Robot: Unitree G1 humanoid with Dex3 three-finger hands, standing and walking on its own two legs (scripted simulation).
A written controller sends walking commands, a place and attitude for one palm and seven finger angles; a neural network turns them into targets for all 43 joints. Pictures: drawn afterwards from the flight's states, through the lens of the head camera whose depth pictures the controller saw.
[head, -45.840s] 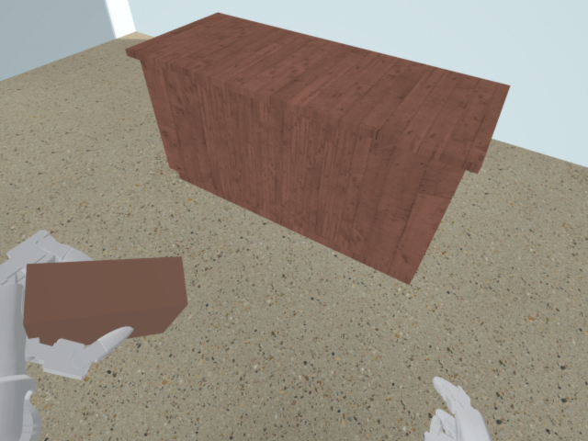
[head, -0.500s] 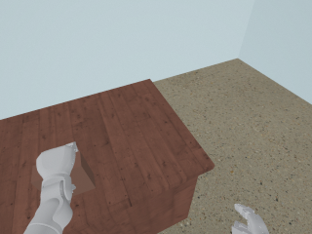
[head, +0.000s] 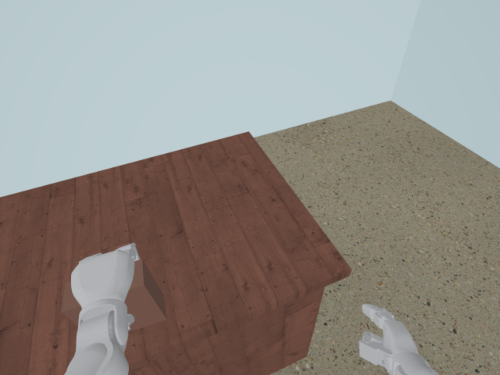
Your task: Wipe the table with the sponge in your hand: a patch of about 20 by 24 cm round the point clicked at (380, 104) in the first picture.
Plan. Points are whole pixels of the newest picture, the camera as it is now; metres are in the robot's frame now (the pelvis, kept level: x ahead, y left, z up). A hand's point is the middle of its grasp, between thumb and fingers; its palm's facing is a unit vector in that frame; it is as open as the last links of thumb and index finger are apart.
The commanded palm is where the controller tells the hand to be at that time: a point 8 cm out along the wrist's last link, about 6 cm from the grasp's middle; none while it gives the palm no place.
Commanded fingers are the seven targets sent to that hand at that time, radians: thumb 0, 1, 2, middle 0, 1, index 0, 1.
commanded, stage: wipe back along the first lane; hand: left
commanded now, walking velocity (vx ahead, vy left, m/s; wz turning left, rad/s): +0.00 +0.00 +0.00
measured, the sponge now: (124, 308) +0.23 +0.27 -0.04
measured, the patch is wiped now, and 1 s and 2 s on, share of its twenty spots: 1.00 1.00 1.00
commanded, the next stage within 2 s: lift the sponge slowly off the table in 0.80 s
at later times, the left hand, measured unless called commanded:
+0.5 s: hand (117, 293) +0.23 +0.26 +0.01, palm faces -0.01 -0.08 -1.00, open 9.5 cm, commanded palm +0.19 +0.25 +0.05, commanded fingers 0.00 0.10 1.30 -1.20 -1.60 -1.20 -1.60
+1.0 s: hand (118, 296) +0.23 +0.26 +0.01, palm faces -0.01 -0.08 -1.00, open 9.5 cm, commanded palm +0.18 +0.25 +0.05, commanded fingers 0.00 0.10 1.30 -1.20 -1.60 -1.20 -1.60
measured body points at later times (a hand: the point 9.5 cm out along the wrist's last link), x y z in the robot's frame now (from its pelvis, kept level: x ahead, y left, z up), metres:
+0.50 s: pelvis +0.00 -0.01 +0.00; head -0.02 -0.03 +0.45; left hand +0.23 +0.26 +0.07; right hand +0.21 -0.23 -0.09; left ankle -0.01 +0.09 -0.73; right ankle -0.04 -0.11 -0.73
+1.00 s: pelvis -0.01 -0.01 +0.00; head -0.02 -0.03 +0.45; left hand +0.22 +0.26 +0.07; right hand +0.22 -0.22 -0.09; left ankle -0.01 +0.09 -0.73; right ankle -0.04 -0.11 -0.73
